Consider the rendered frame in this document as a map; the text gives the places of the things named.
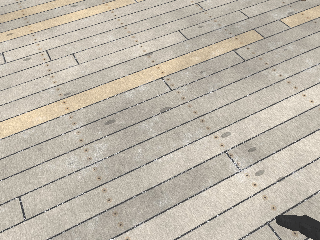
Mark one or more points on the right robot hand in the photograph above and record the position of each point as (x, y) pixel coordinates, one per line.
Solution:
(306, 225)

